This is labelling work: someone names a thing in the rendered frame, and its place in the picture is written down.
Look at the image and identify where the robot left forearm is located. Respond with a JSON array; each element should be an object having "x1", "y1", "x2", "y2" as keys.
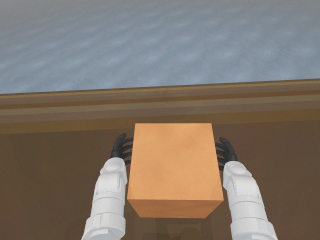
[{"x1": 81, "y1": 157, "x2": 128, "y2": 240}]

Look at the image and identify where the robot left hand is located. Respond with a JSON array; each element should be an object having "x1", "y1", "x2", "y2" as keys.
[{"x1": 110, "y1": 133, "x2": 134, "y2": 165}]

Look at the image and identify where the carton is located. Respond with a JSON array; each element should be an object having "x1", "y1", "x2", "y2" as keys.
[{"x1": 127, "y1": 123, "x2": 224, "y2": 219}]

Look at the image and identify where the robot right forearm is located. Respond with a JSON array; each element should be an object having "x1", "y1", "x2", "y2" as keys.
[{"x1": 223, "y1": 161, "x2": 278, "y2": 240}]

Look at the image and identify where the robot right hand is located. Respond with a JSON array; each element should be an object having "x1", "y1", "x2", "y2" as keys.
[{"x1": 214, "y1": 137, "x2": 238, "y2": 172}]

